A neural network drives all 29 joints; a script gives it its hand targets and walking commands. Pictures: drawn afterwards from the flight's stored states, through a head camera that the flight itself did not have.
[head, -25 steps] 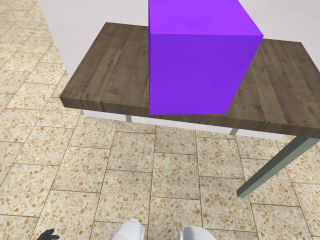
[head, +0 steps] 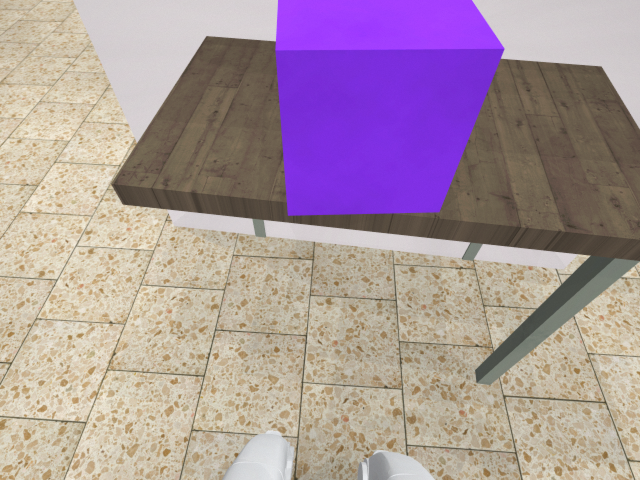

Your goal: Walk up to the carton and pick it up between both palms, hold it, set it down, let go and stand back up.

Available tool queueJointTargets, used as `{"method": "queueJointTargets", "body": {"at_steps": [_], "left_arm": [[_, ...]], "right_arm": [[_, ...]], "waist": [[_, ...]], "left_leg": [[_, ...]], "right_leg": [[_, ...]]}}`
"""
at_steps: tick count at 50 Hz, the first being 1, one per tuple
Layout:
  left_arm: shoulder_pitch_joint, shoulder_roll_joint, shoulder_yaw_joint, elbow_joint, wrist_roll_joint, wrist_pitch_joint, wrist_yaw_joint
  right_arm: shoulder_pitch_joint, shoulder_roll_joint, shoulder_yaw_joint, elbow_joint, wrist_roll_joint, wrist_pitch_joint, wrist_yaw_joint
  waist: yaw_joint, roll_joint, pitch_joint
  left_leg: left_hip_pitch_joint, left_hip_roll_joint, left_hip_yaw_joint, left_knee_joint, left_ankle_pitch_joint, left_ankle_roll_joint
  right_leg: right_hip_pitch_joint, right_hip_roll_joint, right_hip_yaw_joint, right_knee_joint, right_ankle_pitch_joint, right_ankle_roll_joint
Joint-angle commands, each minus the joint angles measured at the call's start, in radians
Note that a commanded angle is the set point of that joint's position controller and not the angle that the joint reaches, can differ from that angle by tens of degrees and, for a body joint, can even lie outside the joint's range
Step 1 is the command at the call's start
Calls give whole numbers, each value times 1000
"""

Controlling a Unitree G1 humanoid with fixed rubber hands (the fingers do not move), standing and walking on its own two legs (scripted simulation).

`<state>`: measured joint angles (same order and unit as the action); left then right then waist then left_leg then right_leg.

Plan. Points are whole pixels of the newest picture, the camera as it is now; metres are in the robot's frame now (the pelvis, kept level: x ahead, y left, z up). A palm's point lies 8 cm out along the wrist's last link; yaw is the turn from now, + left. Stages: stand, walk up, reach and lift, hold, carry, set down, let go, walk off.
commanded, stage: walk up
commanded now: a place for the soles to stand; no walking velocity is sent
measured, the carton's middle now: (361, 82) +0.61 -0.03 +0.16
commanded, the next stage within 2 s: none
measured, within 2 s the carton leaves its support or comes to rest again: neither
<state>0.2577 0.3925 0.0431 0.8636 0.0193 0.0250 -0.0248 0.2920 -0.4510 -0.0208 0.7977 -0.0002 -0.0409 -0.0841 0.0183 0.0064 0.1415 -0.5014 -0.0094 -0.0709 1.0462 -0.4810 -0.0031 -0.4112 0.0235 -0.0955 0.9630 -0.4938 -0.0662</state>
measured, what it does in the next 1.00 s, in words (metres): steps on the spot: left foot, then right foot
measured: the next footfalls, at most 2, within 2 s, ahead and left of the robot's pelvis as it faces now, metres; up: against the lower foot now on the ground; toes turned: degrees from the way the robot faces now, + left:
left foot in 0.04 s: +0.08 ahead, +0.12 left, +0.00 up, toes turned -3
right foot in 0.44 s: +0.03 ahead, -0.10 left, +0.00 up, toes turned -3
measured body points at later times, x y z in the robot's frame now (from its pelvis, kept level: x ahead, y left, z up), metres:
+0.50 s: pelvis -0.02 -0.03 +0.00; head +0.02 -0.01 +0.44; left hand +0.06 +0.30 -0.13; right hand +0.05 -0.37 -0.09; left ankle +0.04 +0.11 -0.67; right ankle -0.01 -0.10 -0.68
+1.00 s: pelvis -0.03 +0.00 +0.01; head +0.00 +0.04 +0.45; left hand +0.07 +0.33 -0.12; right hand +0.04 -0.33 -0.07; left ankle +0.01 +0.11 -0.68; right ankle -0.02 -0.11 -0.66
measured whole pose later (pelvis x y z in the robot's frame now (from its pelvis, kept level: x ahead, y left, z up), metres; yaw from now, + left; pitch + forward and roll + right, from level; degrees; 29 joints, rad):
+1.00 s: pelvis -0.03 +0.00 +0.01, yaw +0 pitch -5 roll -2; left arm 0.16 0.44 0.04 0.85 0.02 0.04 -0.02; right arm 0.30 -0.42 -0.02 0.80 0.00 -0.05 -0.08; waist 0.02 -0.03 0.16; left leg -0.41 0.00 -0.05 0.96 -0.46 0.02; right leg -0.42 0.02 -0.07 1.06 -0.58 -0.06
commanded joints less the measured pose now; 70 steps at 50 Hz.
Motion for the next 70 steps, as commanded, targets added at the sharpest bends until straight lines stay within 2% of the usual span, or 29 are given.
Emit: {"method": "queueJointTargets", "body": {"at_steps": [1,2,3,4,8,13,17,19,20,21,22,23,24,30,38,41,42,43,44,46,49,53,58,60,61,62,63,67,70], "left_arm": [[-148,260,93,-139,11,-14,4],[-134,207,76,-142,2,-10,3],[-118,153,62,-155,0,-6,6],[-142,218,79,-139,9,8,20],[-71,244,91,-77,6,21,-2],[-65,261,101,-67,16,23,-8],[-61,281,103,-73,10,5,-9],[46,275,107,-38,7,-13,-4],[107,293,115,-14,15,-25,4],[94,354,129,-26,25,-33,13],[25,365,120,-58,18,-39,16],[9,376,117,-54,6,-38,20],[-8,382,116,-57,6,-38,24],[31,306,123,-80,14,-36,38],[-11,291,119,-112,31,-24,26],[-128,263,96,-140,15,-10,9],[-123,212,81,-145,5,-7,7],[-102,152,62,-157,1,-3,9],[-130,212,78,-146,10,9,23],[-106,244,85,-118,7,17,16],[-75,234,93,-84,6,21,-1],[-85,253,98,-84,13,22,-5],[-55,271,99,-81,4,-2,-3],[62,278,108,-35,8,-22,5],[103,326,121,-26,21,-32,13],[27,366,122,-61,18,-39,17],[16,357,115,-59,4,-38,20],[-20,334,120,-73,11,-35,35],[7,308,124,-88,13,-33,37]], "right_arm": [[172,-230,-97,73,-11,-42,-19],[234,-274,-117,78,-35,-53,-26],[199,-375,-135,44,-36,-54,-26],[159,-388,-137,33,-25,-48,-28],[10,-325,-120,9,-40,-45,-31],[-8,-328,-124,-11,-45,-43,-19],[-39,-333,-123,-25,-43,-41,-17],[-113,-313,-110,-39,-29,-33,-13],[-106,-263,-94,-36,-21,-25,-11],[-83,-201,-72,-38,-5,-18,-10],[-77,-186,-59,-29,3,-11,-18],[-95,-236,-72,-15,9,-9,-23],[-76,-253,-76,-1,14,-7,-21],[-12,-226,-76,20,11,4,-16],[7,-226,-87,29,4,-6,-21],[159,-216,-98,76,-8,-36,-20],[230,-254,-116,85,-32,-48,-26],[201,-356,-138,52,-41,-52,-28],[168,-380,-139,39,-22,-45,-29],[56,-342,-128,20,-33,-43,-34],[18,-311,-119,9,-39,-43,-29],[3,-319,-124,-11,-42,-42,-21],[-44,-317,-119,-29,-33,-39,-19],[-103,-274,-99,-39,-17,-29,-13],[-82,-221,-83,-40,-5,-22,-11],[-56,-173,-64,-34,8,-14,-15],[-86,-218,-68,-19,12,-10,-24],[-31,-232,-76,14,16,-2,-15],[-12,-224,-78,17,12,5,-17]], "waist": [[-92,-122,-122],[-121,37,-161],[-99,277,-156],[-86,170,-148],[-21,134,-16],[-31,200,-47],[-17,236,-95],[60,204,-141],[91,43,-163],[91,-196,-109],[52,-143,-50],[53,-18,-86],[42,-15,-79],[42,-182,-135],[26,-185,-107],[-84,-119,-122],[-120,11,-166],[-96,261,-154],[-89,171,-160],[-39,97,-55],[-26,141,-28],[-36,186,-55],[-5,219,-122],[72,115,-167],[89,-109,-170],[48,-205,-86],[49,-31,-115],[37,-135,-92],[38,-177,-129]], "left_leg": [[307,26,91,-361,121,88],[418,134,-159,-499,85,122],[400,381,-638,-645,176,253],[314,431,-773,-662,145,324],[154,311,-555,-608,60,254],[113,311,-541,-582,-43,275],[118,336,-527,-509,102,289],[41,291,-414,-369,213,234],[-25,196,-259,-158,255,163],[-232,27,-20,74,136,65],[-344,-47,31,125,-126,31],[-291,-21,-40,121,-148,38],[-261,-9,-31,115,-129,40],[-227,26,54,82,-17,51],[-72,48,99,-62,-66,46],[310,27,103,-367,116,81],[438,108,-108,-492,89,110],[438,359,-580,-623,197,226],[354,436,-752,-656,201,312],[246,387,-634,-624,121,308],[166,309,-504,-575,177,255],[155,321,-519,-550,105,278],[165,337,-469,-436,337,282],[64,241,-303,-229,392,192],[-78,108,-94,16,355,102],[-280,-26,56,101,-100,28],[-263,-20,-20,116,-158,36],[-243,11,13,106,-68,48],[-207,28,48,95,-31,48]], "right_leg": [[-117,-228,291,-266,438,-68],[-223,-135,190,-2,414,-28],[-367,15,97,225,-14,51],[-321,7,212,279,-177,45],[-267,-54,224,248,-82,38],[-207,-59,192,226,-88,43],[-142,-76,193,91,-112,35],[44,-81,198,-157,25,29],[144,-117,293,-360,21,41],[247,-237,554,-562,109,30],[257,-334,707,-600,307,10],[244,-375,720,-619,312,7],[249,-374,689,-617,296,26],[372,-266,443,-469,742,104],[185,-321,471,-476,510,-68],[-90,-235,312,-291,457,-74],[-195,-148,214,-35,447,-38],[-357,5,103,219,57,48],[-322,15,210,275,-166,45],[-300,-26,242,279,-132,41],[-230,-49,215,228,-91,40],[-202,-57,194,208,-102,39],[-96,-77,189,3,-69,32],[107,-90,228,-278,106,41],[230,-194,424,-465,201,35],[281,-320,675,-572,421,-3],[308,-362,687,-558,505,-18],[344,-294,527,-522,609,80],[357,-276,463,-481,717,82]]}}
